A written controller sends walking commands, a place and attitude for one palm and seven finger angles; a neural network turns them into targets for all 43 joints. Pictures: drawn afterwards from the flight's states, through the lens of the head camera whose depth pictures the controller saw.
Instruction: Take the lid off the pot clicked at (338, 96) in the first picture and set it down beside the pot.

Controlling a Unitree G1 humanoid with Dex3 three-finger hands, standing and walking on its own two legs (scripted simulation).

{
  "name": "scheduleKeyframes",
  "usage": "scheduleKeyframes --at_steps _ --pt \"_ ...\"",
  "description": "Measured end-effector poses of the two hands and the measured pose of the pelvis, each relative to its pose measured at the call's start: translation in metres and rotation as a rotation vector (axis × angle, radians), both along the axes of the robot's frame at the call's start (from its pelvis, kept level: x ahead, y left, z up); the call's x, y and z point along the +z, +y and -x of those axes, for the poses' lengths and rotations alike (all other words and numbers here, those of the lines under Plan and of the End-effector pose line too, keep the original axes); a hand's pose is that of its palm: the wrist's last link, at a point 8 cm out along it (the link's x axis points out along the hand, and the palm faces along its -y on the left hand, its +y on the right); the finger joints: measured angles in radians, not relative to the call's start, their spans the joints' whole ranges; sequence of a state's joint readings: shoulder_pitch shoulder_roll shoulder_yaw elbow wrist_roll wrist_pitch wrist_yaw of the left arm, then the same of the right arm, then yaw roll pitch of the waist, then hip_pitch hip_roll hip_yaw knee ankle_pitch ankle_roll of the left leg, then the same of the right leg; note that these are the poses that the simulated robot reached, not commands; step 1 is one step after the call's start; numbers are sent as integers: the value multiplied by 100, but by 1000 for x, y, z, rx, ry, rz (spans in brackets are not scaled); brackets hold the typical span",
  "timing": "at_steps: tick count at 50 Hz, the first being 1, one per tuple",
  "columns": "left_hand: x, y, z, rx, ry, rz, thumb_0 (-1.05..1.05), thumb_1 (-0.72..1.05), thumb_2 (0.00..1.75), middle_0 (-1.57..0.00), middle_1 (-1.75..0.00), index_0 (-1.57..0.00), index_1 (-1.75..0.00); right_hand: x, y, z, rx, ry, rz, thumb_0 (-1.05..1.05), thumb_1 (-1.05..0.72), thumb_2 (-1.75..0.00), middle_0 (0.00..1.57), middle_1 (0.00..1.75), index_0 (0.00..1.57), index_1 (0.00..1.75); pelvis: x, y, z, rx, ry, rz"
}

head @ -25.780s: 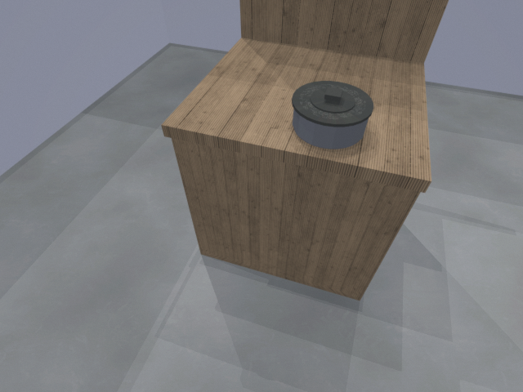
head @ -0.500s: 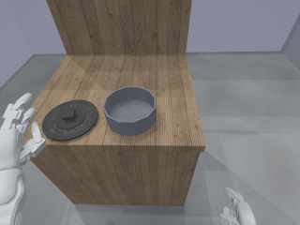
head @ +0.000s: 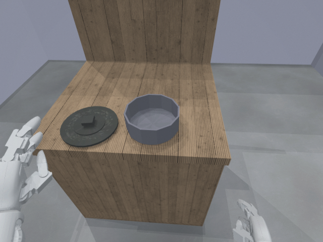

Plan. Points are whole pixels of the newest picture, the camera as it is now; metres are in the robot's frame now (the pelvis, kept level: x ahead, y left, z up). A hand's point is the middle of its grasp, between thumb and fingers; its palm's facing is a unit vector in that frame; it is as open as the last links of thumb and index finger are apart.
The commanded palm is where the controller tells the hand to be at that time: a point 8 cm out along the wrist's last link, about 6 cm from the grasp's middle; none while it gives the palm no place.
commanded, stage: step back with the hand held close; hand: left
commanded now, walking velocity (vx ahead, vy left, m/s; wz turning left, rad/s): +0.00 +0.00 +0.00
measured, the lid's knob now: (88, 120) +0.50 +0.35 -0.02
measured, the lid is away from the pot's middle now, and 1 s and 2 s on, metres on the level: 0.24 0.24 0.24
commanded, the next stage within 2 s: stop stepping back and stand still in 1.36 s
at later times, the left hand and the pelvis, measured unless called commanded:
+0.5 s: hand (39, 187) +0.16 +0.26 +0.14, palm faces +0.21 -0.84 -0.49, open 7.4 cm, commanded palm +0.11 +0.31 +0.17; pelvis -0.03 +0.03 -0.01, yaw -2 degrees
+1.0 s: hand out of the picture +0.09 +0.29 +0.16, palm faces +0.33 -0.83 -0.45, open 7.4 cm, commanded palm +0.03 +0.33 +0.17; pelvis -0.10 +0.05 -0.02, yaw +0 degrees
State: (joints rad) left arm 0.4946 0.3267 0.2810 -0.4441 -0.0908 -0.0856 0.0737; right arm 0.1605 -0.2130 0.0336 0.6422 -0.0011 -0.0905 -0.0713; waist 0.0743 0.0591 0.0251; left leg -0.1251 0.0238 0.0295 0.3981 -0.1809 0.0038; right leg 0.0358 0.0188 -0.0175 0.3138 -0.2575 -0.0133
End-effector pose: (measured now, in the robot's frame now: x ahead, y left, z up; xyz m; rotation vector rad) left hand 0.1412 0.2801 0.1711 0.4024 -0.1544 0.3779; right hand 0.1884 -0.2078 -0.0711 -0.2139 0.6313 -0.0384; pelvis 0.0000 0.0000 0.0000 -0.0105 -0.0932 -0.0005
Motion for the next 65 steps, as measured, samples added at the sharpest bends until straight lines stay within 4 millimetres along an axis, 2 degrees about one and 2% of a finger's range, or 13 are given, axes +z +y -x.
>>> scheduleKeyframes --at_steps 4,10,19,24,32,38,44,49,52,56,61,65 --pt "-1 -2 2 -13 3 2 1 90 90 -21 -30 -21 -30 1 2 3 0 -5 -1 1 -90 -90 21 30 21 30 0 1 2 -2 0 1" --pt "17 10 -1 -37 -54 -111 1 89 90 -21 -31 -21 -30 0 -3 12 -22 33 14 1 -90 -90 21 30 21 30 -2 5 5 -6 43 18" --pt "-15 13 -7 -144 98 -82 1 90 90 -21 -30 -21 -30 -2 -10 41 -131 89 47 1 -90 -90 21 30 20 30 -6 26 15 -27 86 8" --pt "-12 21 6 -169 95 -127 1 89 90 -21 -31 -21 -30 -3 -2 59 -142 108 53 1 -90 -90 21 30 20 30 -9 30 29 -28 91 4" --pt "4 25 43 -128 3 -175 1 89 90 -21 -31 -21 -30 -11 15 79 -105 63 16 1 -90 -90 21 30 20 30 -17 34 56 -11 80 26" --pt "-3 31 66 -88 -36 -129 1 89 90 -21 -31 -21 -30 -14 19 100 -105 64 24 1 -90 -90 21 30 21 30 -19 38 70 -1 78 41" --pt "-14 43 72 -102 -84 -91 1 89 90 -21 -31 -21 -30 -12 20 121 -126 64 85 1 -90 -90 21 30 21 30 -24 49 85 1 65 60" --pt "-2 51 82 -107 -87 -148 1 89 90 -21 -31 -21 -30 -5 28 136 -122 45 71 1 -90 -90 21 30 20 30 -19 50 100 4 88 73" --pt "6 48 94 -123 -94 -177 1 89 90 -21 -31 -21 -30 -5 32 142 -105 37 53 1 -90 -90 21 30 21 30 -18 49 109 -18 117 62" --pt "4 36 104 -178 -98 -165 1 90 90 -21 -31 -21 -30 -13 33 152 -105 53 43 1 -90 -90 21 30 21 30 -21 51 125 -47 115 60" --pt "3 38 103 -231 -159 -117 1 89 90 -21 -31 -21 -30 -11 33 173 -171 87 67 1 -90 -90 21 30 21 30 -20 60 126 -52 119 47" --pt "-1 52 99 -235 -147 -97 1 89 90 -21 -31 -21 -30 0 35 189 -189 70 87 1 -90 -90 21 30 21 30 -15 67 150 -69 107 33"
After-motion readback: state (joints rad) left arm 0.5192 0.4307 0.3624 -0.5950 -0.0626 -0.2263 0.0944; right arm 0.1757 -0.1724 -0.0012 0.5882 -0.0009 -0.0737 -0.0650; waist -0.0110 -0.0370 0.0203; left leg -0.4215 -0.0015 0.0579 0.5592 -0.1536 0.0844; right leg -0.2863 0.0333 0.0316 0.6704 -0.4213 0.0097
